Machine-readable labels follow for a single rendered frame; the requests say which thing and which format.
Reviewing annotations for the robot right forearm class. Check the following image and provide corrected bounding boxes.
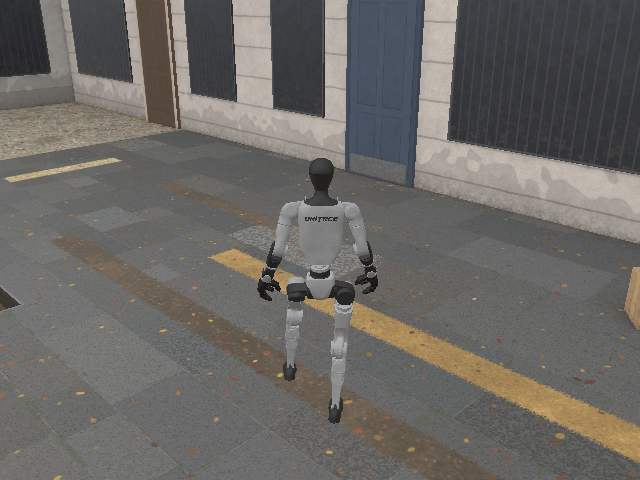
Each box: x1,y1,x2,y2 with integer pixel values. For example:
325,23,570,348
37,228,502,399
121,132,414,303
359,241,377,278

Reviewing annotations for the robot shin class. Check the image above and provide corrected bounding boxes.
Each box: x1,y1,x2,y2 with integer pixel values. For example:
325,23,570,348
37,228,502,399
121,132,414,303
331,342,348,409
285,309,299,368

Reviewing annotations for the right robot hand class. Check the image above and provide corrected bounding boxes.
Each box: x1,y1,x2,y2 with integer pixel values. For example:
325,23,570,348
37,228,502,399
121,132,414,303
355,274,378,294

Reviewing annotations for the robot right shin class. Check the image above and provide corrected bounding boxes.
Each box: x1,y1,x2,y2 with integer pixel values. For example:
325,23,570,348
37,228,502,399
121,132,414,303
331,342,348,409

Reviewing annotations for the left robot hand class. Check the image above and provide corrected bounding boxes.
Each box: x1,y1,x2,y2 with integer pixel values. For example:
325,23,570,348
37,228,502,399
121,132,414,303
257,278,281,301

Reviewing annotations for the robot right upper arm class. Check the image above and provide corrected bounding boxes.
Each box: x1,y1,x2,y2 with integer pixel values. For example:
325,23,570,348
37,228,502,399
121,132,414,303
342,202,370,256

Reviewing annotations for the robot left upper arm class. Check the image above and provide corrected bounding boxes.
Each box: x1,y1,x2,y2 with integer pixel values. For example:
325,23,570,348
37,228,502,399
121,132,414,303
272,201,300,257

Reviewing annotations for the robot left forearm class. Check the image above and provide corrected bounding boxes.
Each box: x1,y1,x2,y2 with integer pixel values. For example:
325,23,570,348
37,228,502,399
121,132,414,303
260,241,282,283

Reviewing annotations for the robot left shin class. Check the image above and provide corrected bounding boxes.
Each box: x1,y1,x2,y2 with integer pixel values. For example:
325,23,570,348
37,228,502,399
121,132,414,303
285,309,299,368

